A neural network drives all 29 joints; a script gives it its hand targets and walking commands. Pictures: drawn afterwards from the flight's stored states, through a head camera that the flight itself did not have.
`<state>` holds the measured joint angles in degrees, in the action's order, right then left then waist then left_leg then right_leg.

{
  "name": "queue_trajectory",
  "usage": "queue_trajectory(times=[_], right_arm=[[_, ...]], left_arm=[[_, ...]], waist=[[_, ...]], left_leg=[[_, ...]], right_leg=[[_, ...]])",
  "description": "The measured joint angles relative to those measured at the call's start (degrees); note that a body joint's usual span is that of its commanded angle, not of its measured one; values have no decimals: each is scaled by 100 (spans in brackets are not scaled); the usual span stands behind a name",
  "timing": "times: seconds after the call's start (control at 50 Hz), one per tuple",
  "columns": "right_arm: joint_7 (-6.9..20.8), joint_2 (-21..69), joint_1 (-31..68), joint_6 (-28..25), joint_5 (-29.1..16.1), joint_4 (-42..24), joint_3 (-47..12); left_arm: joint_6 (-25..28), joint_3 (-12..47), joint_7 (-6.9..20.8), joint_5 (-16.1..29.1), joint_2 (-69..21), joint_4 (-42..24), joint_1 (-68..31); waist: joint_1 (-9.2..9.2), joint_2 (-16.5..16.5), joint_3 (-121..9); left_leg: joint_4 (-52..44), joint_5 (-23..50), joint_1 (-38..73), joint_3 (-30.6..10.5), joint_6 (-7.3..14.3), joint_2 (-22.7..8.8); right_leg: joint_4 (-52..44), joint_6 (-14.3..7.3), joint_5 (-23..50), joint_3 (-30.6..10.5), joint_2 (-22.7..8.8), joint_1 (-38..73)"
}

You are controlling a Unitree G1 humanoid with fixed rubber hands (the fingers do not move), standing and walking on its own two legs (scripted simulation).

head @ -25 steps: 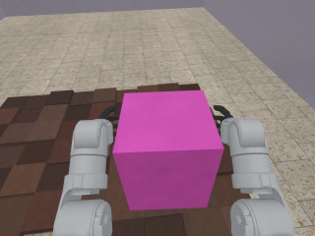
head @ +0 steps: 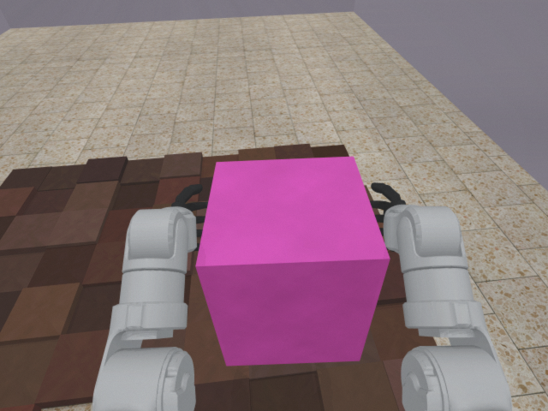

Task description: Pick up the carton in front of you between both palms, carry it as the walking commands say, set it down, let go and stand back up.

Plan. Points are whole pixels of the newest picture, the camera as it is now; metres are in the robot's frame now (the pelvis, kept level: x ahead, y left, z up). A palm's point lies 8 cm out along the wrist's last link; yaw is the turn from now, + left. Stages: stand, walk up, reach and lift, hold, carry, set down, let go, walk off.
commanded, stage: carry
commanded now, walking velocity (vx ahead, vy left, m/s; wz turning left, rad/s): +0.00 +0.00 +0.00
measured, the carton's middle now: (288, 262) +0.34 +0.00 +0.06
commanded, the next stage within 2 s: none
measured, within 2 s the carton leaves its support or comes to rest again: neither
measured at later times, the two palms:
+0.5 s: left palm (194, 211) +0.38 +0.14 +0.13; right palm (393, 214) +0.37 -0.16 +0.12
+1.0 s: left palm (214, 140) +0.64 +0.15 +0.09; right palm (354, 145) +0.62 -0.15 +0.09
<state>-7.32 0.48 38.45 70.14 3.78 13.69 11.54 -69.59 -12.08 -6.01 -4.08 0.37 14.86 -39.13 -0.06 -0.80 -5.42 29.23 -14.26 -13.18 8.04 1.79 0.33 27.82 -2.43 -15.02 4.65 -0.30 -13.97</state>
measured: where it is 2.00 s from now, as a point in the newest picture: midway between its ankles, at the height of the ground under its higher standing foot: (268, 280)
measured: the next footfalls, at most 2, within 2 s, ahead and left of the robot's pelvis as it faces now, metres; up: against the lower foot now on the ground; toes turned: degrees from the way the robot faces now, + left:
left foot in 0.88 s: +0.37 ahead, +0.06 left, -0.01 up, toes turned +8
right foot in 1.38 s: +0.72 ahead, -0.07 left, +0.01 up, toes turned -6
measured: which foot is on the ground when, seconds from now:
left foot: down 0.00-0.58, up 0.60-0.86, down 0.88-1.00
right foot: down 0.00-0.88, up 0.90-1.00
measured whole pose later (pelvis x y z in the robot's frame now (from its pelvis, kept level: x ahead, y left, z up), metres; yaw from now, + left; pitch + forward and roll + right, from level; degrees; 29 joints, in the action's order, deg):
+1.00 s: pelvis +0.27 +0.02 -0.03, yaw -1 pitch +2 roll +0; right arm -7.9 1.2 37.4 69.7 2.8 1.6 11.6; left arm -70.3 -13.1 -7.1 -2.7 -0.2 3.2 -39.7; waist 3.8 -0.5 2.9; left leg 33.6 -13.0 -23.8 11.4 8.7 2.8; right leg 78.4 -2.8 -23.7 -0.1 -0.1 -25.5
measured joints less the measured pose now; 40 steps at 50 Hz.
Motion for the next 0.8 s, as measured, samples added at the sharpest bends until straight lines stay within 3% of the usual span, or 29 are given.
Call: queue_trajectory(times=[0.22,0.42,0.52,0.56,0.62,0.68,0.74,0.8], right_arm=[[1,1,-1,1,1,-4,0],[3,4,-40,-15,-9,158,-52],[3,47,-120,-35,18,196,-157],[4,-22,-156,-14,-37,119,-194],[4,-193,-137,-19,-196,-24,-130],[1,-200,-29,6,-199,-149,-38],[0,-126,43,45,-133,-397,75],[0,9,49,36,-18,-654,163]], left_arm=[[-3,-1,0,-2,-2,-6,2],[-17,-30,1,-13,0,113,48],[-28,-72,3,25,32,123,130],[-16,-65,2,-9,-13,128,94],[46,46,-3,-106,-99,134,-58],[33,150,-50,-7,-80,-152,28],[15,163,-114,115,-62,-480,83],[35,90,-125,170,-46,-675,57]], waist=[[1,0,-1],[96,-11,-271],[207,74,-367],[209,224,-337],[15,185,-213],[-200,64,-42],[-377,39,149],[-441,13,294]], left_leg=[[-1,-6,4,3,4,-4],[316,-668,-17,-6,234,-12],[424,-804,81,-26,506,-32],[561,-808,88,-99,445,-184],[1843,-1236,-512,-210,211,-267],[2694,-1485,-1298,-247,145,-171],[2504,-1020,-1949,-192,92,-174],[1414,-219,-2189,-106,111,-129]], right_leg=[[-3,-3,-4,2,3,5],[287,18,-1015,-1,10,23],[511,-2,-774,105,-14,50],[312,-46,-730,209,121,238],[126,-138,-808,248,213,397],[-126,-141,-829,151,184,599],[-450,-96,-857,70,168,921],[-635,-16,-1016,12,133,1278]])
